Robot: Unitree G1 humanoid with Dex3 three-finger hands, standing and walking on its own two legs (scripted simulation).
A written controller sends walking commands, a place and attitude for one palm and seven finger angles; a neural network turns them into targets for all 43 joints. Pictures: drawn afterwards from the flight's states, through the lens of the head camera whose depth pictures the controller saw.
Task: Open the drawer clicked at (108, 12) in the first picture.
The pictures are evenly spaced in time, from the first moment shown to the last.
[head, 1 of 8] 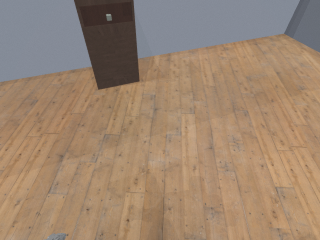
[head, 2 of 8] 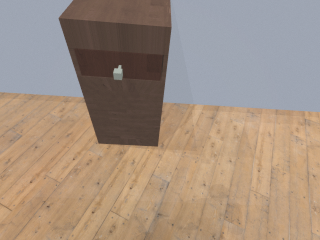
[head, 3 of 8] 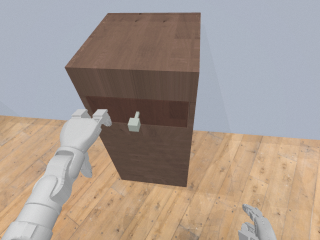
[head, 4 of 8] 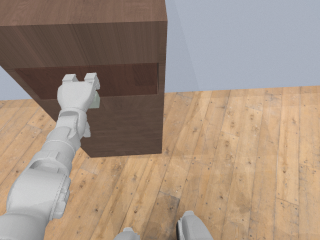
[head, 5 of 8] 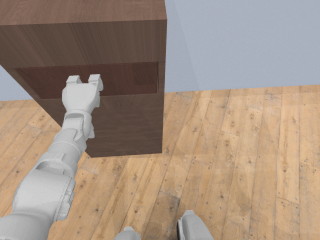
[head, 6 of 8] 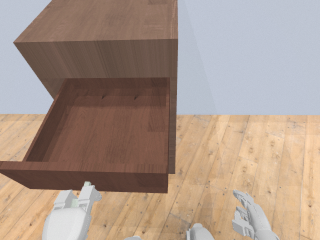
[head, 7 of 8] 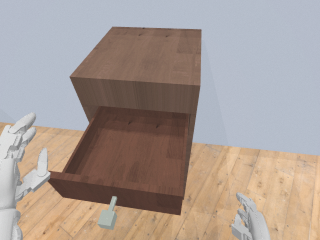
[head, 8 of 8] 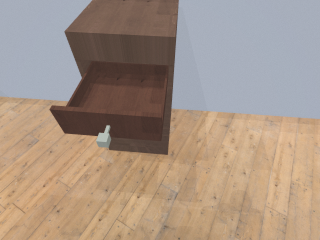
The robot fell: no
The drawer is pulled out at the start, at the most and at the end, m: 0.00 0.30 0.30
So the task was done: yes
